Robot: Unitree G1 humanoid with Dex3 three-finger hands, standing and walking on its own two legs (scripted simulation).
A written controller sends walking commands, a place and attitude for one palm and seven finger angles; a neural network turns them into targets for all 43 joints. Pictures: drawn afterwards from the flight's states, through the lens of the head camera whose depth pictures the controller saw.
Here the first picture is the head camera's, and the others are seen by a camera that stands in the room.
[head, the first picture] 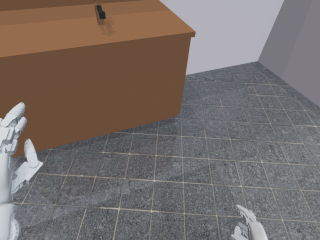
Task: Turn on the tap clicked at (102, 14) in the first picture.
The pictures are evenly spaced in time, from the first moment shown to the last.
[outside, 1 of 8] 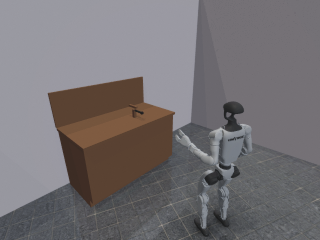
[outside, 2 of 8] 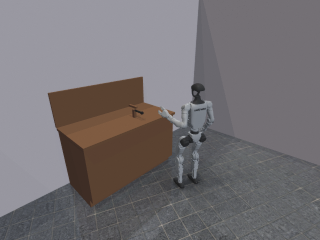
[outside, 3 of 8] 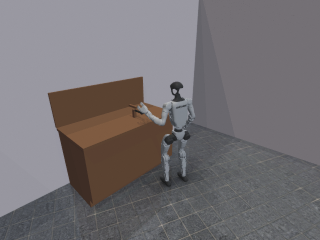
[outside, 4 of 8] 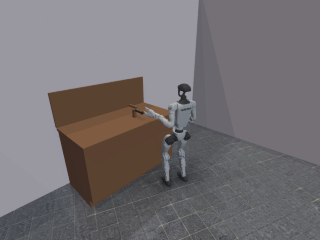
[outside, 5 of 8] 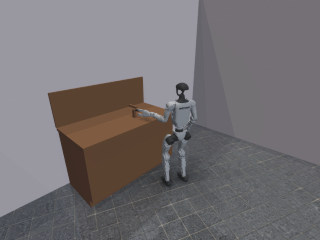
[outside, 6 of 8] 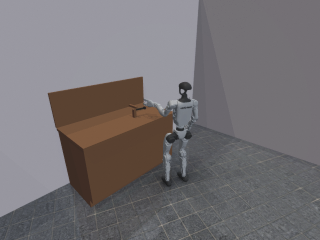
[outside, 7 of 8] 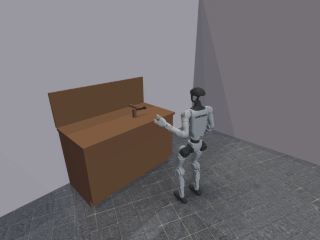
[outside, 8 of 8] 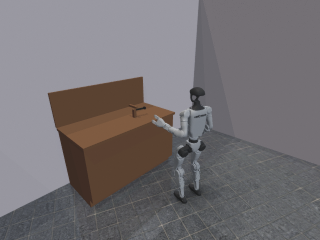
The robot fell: no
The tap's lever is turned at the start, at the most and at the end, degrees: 0 77 77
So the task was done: yes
